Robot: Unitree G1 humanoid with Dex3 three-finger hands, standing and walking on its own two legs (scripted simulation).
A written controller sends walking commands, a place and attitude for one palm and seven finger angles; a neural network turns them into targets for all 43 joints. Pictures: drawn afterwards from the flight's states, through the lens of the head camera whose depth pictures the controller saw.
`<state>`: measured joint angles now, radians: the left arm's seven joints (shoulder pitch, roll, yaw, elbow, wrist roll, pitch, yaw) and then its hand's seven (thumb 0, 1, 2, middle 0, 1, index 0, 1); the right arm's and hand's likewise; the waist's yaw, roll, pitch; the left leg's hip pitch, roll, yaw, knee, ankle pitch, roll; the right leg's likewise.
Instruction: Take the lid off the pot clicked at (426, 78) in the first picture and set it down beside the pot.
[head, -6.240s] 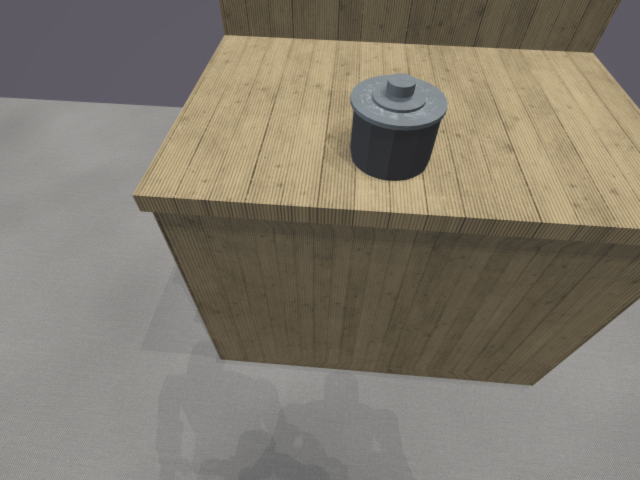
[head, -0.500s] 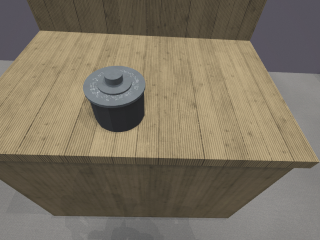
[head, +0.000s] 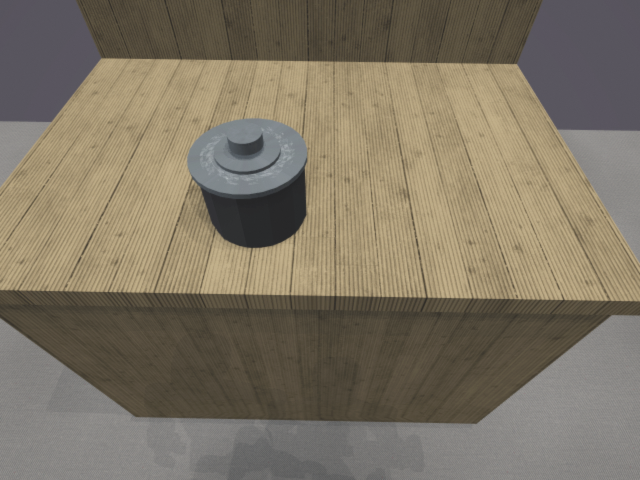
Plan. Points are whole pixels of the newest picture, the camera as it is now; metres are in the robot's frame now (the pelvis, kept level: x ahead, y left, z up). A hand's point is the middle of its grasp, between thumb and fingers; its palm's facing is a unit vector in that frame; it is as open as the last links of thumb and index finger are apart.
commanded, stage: come to a stop and stand still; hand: left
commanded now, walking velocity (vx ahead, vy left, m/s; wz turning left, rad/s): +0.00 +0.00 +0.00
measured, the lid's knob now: (245, 138) +0.50 +0.14 +0.16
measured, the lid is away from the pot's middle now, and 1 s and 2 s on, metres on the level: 0.00 0.00 0.00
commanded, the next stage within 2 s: look again from close up in 0.14 s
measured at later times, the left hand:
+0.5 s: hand out of the picture +0.01 +0.19 -0.17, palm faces +0.00 -0.97 -0.23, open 7.4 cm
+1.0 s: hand out of the picture +0.02 +0.17 -0.17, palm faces -0.01 -0.98 -0.22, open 7.4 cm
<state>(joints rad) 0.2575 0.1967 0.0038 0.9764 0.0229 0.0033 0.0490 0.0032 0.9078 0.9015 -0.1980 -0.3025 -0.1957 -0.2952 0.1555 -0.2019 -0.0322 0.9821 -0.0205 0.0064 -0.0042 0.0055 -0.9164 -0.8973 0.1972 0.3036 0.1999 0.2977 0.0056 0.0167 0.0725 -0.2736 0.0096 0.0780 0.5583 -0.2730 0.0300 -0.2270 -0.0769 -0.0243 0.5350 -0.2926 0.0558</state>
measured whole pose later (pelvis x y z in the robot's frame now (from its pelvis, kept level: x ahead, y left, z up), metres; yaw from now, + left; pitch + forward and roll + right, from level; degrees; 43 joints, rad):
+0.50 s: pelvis +0.00 +0.00 +0.00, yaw +0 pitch -1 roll +0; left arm 0.28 0.18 0.00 1.01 0.02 0.01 0.04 0.00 0.91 0.90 -0.20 -0.30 -0.20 -0.30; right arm 0.21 -0.18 -0.02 1.04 -0.01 0.01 -0.01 0.00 -0.92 -0.90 0.20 0.30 0.20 0.30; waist 0.00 0.00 0.10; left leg -0.26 0.00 0.08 0.52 -0.25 0.04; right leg -0.21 -0.08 -0.02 0.51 -0.27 0.06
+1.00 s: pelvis +0.00 +0.00 +0.00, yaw -1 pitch -1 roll +0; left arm 0.28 0.16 0.00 1.03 0.02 0.00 0.04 0.00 0.91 0.90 -0.20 -0.30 -0.20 -0.30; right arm 0.25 -0.16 -0.02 1.08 -0.01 0.00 -0.02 0.01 -0.93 -0.90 0.20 0.30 0.20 0.30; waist 0.00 0.01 0.09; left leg -0.23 0.01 0.09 0.49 -0.25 0.02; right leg -0.20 -0.07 -0.01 0.49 -0.27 0.05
